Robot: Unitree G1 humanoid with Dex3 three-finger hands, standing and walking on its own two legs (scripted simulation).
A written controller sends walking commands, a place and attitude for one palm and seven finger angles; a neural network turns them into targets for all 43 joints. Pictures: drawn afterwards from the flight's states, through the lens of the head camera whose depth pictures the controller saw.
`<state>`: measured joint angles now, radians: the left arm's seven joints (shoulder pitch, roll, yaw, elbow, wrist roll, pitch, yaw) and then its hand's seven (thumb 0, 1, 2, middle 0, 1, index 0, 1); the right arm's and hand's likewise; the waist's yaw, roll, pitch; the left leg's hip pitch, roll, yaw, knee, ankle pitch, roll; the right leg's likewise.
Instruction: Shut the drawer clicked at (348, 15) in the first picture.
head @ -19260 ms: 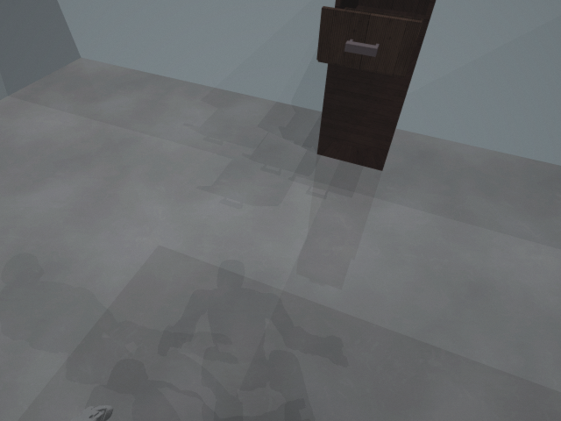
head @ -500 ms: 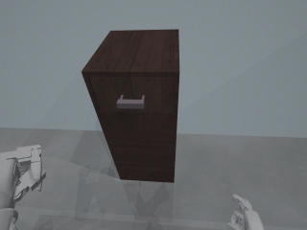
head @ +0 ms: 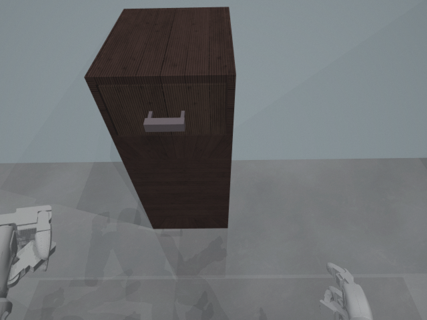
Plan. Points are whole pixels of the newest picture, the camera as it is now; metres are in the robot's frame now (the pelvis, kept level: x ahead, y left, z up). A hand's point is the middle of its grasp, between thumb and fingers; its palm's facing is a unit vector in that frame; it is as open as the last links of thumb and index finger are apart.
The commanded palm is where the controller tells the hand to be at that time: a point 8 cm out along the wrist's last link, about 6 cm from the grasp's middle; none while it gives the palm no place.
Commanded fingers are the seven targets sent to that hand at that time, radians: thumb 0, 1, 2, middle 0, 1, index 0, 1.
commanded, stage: step back with the hand held close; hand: left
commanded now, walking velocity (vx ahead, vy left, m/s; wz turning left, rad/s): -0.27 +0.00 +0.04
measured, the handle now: (165, 119) +0.61 +0.17 +0.00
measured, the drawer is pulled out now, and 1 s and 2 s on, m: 0.00 0.00 0.00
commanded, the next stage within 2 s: stop stepping back and stand still in 1.08 s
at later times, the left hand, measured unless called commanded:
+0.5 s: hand out of the picture +0.11 +0.25 +0.16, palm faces +0.36 -0.80 -0.48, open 3.2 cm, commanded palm +0.04 +0.30 +0.17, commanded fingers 0.00 0.90 0.90 -1.40 -1.60 -1.40 -1.60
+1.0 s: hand out of the picture +0.05 +0.27 +0.17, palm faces +0.40 -0.79 -0.46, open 3.2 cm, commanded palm -0.03 +0.30 +0.17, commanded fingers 0.00 0.90 0.90 -1.40 -1.60 -1.40 -1.60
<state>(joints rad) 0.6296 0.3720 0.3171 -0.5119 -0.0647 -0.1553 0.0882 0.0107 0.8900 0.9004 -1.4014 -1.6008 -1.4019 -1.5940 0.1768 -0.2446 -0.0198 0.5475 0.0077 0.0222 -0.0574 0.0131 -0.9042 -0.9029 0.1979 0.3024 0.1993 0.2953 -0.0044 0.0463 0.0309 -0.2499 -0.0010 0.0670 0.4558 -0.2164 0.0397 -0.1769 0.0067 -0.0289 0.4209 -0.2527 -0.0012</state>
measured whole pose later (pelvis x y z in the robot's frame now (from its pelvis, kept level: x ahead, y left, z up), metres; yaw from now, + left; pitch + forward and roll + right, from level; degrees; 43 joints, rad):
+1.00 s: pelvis -0.14 +0.02 -0.01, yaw +3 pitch +2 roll -4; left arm 0.60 0.44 0.43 -0.64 -0.03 -0.26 0.15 0.01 0.89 0.90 -1.41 -1.60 -1.41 -1.59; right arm 0.21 -0.17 -0.03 0.61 -0.02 -0.10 -0.05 0.01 -0.90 -0.90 0.20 0.30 0.20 0.30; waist -0.02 -0.01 0.03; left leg -0.47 0.01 -0.02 0.54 -0.11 0.06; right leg -0.46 0.11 0.04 1.01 -0.43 0.02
